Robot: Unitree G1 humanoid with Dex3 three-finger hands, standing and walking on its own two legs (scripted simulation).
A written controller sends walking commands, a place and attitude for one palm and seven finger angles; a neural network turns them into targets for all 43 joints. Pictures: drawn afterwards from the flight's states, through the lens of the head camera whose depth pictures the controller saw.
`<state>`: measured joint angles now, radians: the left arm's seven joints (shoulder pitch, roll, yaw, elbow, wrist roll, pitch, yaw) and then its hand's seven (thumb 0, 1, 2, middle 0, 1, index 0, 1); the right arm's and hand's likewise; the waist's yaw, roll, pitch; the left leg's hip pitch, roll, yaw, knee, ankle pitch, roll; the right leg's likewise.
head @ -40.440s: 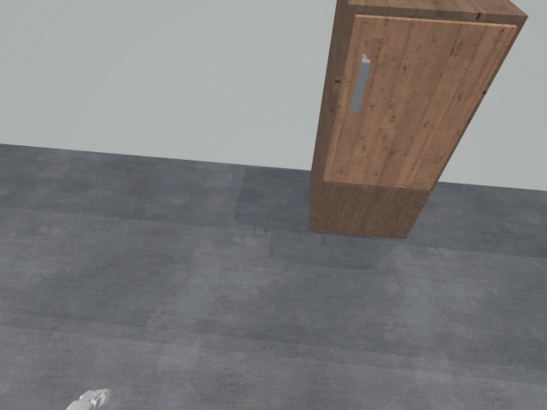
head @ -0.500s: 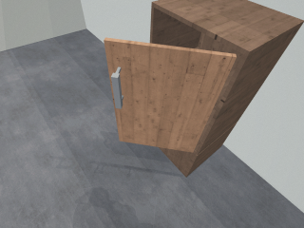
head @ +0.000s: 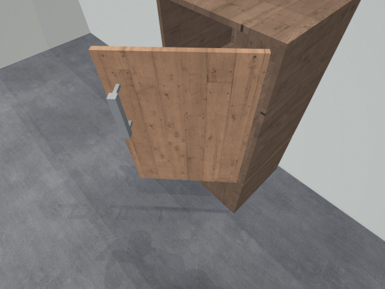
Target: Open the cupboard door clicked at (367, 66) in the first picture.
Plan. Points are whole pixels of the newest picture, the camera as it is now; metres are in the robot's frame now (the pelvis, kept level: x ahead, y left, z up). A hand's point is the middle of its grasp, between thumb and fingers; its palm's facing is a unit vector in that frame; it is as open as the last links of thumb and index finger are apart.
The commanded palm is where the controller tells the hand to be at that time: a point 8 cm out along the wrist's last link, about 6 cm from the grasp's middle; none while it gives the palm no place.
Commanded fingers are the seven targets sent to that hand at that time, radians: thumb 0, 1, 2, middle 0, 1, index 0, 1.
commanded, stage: come to a stop and stand still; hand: left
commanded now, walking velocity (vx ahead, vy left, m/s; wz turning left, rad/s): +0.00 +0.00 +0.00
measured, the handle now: (122, 112) +0.54 +0.22 +0.02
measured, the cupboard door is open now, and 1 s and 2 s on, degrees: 42 42 42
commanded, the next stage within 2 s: look again from close up in 0.56 s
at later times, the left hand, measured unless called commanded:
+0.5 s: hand out of the picture +0.01 +0.16 -0.15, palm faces +0.03 -0.97 -0.25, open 7.4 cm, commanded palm none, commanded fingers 0.00 0.90 0.90 -0.20 -0.30 -0.20 -0.30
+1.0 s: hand out of the picture +0.01 +0.16 -0.16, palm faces +0.04 -0.98 -0.20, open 7.4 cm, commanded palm none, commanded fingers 0.00 0.90 0.90 -0.20 -0.30 -0.20 -0.30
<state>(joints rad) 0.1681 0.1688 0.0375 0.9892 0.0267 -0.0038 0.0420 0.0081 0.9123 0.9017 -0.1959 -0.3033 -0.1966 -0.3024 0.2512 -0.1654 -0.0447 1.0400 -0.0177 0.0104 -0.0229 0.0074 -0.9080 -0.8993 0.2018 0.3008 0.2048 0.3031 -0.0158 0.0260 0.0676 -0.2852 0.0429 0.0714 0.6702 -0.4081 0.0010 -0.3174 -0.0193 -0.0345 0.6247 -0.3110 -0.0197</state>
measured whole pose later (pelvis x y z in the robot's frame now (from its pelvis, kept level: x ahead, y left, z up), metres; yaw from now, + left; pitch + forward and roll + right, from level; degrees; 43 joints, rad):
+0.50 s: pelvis -0.02 -0.04 +0.01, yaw +1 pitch -2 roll +1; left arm 0.26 0.18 0.01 1.04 0.02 -0.01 0.02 0.01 0.91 0.90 -0.20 -0.30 -0.20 -0.30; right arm 0.30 -0.19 0.00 1.07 -0.03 0.00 -0.01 0.00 -0.91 -0.90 0.20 0.30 0.20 0.30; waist -0.01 0.03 0.03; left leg -0.19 0.04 0.02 0.45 -0.24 -0.03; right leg -0.21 0.02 -0.07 0.48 -0.24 -0.06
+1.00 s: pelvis +0.00 -0.01 +0.02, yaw +1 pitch -2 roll +1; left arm 0.25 0.17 0.00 1.11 0.02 -0.02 0.03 0.01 0.91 0.90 -0.20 -0.30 -0.20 -0.30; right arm 0.28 -0.14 0.01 1.13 -0.02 -0.03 -0.02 0.00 -0.91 -0.90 0.20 0.30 0.20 0.30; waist 0.00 -0.01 0.03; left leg -0.16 0.02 0.04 0.43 -0.25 -0.01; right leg -0.19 0.00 -0.06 0.46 -0.25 -0.03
